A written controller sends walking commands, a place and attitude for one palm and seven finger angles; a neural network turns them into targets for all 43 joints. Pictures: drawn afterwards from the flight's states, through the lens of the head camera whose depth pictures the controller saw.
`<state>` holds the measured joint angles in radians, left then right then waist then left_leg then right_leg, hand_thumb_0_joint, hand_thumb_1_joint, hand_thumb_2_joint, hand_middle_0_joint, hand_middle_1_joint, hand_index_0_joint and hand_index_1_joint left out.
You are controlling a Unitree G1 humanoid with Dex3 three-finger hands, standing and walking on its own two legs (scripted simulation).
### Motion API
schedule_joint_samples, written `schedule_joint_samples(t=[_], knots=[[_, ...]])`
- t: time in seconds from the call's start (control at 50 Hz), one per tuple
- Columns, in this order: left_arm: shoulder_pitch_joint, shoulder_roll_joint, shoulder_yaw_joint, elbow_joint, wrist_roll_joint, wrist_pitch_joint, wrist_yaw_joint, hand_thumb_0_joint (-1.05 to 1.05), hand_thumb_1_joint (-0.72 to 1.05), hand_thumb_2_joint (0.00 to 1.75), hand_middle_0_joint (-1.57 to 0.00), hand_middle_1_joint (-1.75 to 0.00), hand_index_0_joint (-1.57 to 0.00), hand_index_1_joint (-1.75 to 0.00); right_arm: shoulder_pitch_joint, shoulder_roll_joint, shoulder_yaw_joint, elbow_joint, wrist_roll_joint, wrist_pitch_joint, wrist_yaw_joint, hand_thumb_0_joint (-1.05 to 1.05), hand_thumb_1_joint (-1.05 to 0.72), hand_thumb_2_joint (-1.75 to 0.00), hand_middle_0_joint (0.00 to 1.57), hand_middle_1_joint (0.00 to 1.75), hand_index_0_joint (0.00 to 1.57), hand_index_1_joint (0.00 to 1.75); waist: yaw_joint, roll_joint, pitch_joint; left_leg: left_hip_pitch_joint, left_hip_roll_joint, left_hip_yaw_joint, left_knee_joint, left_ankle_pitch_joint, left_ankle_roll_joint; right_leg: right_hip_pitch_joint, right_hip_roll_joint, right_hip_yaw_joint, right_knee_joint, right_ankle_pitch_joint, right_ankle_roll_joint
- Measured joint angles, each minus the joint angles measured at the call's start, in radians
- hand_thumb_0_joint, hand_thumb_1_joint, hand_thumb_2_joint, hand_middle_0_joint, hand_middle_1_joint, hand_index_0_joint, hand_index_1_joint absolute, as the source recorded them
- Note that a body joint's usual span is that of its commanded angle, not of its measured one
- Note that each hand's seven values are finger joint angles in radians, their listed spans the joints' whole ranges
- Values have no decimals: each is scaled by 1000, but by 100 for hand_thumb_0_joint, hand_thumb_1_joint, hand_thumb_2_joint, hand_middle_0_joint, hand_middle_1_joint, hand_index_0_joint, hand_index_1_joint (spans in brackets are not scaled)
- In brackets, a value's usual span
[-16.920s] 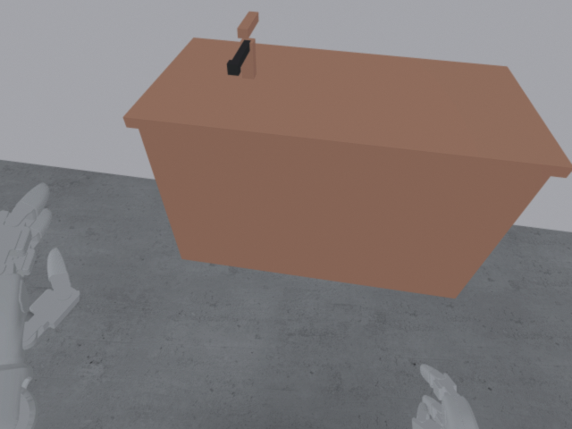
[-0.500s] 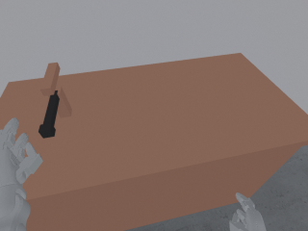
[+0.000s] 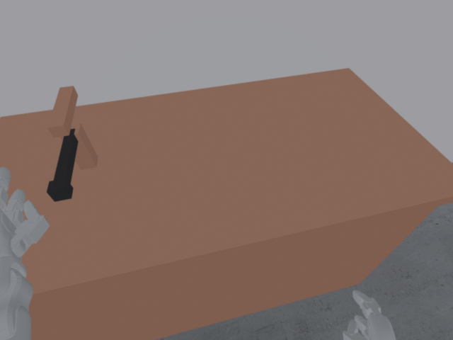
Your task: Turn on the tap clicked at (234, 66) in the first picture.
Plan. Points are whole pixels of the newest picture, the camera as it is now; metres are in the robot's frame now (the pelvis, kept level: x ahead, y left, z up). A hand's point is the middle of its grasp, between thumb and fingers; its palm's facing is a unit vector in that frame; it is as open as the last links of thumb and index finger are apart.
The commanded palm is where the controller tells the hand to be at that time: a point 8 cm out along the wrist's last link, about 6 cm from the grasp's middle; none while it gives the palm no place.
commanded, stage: reach beside the lever's end, fingers flat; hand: left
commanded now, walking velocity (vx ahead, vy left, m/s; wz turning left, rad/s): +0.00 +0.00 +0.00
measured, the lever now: (60, 190) +0.32 +0.33 +0.10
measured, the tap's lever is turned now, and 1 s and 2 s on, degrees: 0 0 17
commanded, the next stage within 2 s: push the lever round in 0.48 s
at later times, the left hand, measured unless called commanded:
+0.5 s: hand (41, 216) +0.27 +0.34 +0.09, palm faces +0.56 -0.82 -0.13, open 7.9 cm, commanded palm +0.23 +0.38 +0.08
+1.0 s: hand (56, 214) +0.28 +0.32 +0.08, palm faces +0.54 -0.83 -0.10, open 7.9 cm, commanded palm +0.23 +0.36 +0.08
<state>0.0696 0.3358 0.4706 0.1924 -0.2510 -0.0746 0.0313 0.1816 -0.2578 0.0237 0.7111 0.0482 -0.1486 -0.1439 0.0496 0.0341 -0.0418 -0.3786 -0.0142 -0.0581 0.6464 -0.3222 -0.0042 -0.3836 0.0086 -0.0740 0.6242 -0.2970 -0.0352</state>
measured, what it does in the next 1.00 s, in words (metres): stands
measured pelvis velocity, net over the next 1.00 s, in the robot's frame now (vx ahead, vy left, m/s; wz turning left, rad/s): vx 0.01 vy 0.01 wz -0.01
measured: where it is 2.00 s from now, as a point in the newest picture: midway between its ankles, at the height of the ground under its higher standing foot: outside the picture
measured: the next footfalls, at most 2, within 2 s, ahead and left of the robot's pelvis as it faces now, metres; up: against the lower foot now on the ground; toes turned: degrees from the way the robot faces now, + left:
none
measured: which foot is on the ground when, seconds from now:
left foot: down 0.00-1.00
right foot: down 0.00-1.00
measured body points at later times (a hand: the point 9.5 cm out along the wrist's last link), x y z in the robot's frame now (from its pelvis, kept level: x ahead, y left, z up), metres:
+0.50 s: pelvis +0.01 +0.01 +0.00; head +0.04 +0.00 +0.45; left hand +0.24 +0.38 +0.10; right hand +0.17 -0.25 -0.10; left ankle +0.01 +0.12 -0.72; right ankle +0.02 -0.10 -0.72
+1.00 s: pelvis +0.01 +0.01 +0.00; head +0.03 +0.00 +0.45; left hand +0.24 +0.36 +0.09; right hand +0.18 -0.24 -0.09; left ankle +0.01 +0.12 -0.72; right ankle +0.02 -0.10 -0.72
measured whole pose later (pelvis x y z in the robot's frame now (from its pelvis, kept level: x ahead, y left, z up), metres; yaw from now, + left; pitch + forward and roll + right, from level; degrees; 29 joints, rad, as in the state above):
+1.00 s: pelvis +0.01 +0.01 +0.00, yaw +0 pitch +5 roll -1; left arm 0.05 0.31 0.45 0.22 -0.23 -0.11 0.04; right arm 0.19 -0.24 0.02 0.68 0.04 -0.12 -0.13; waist 0.04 0.03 -0.06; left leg -0.41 -0.01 -0.05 0.67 -0.35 0.00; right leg -0.42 0.01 -0.07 0.64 -0.31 -0.03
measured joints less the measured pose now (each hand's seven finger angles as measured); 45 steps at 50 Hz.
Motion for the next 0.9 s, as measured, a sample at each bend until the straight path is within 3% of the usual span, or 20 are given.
schedule_joint_samples(t=[0.18,0.52,0.62,0.9], knots=[[-77,38,34,112,8,-28,-22,2,89,90,-15,-15,-15,-15,5,-3,-2,-2,-2,11,2,2,-90,-90,20,30,20,30,-10,-2,0,-28,4,-1,18,-9,0,-24,4,-1,9,-4,-1],[3,12,47,58,0,-72,-35,2,89,90,-15,-15,-15,-15,32,0,-16,-15,-5,21,16,2,-90,-90,20,30,20,30,-9,-3,-14,-35,2,8,29,-30,7,-33,3,8,18,-20,7],[-9,16,43,70,-6,-56,-52,2,89,90,-15,-15,-15,-15,22,2,-12,-11,-2,20,9,2,-90,-90,20,30,20,30,-3,-4,-14,-40,-1,4,33,-29,8,-35,-1,4,21,-22,8],[-32,-17,-13,43,15,-34,-8,2,89,90,-15,-15,-15,-15,1,13,0,-27,-6,17,11,1,-90,-90,21,30,21,30,-5,-6,-17,-38,-4,4,31,-25,8,-34,-3,4,21,-18,9]])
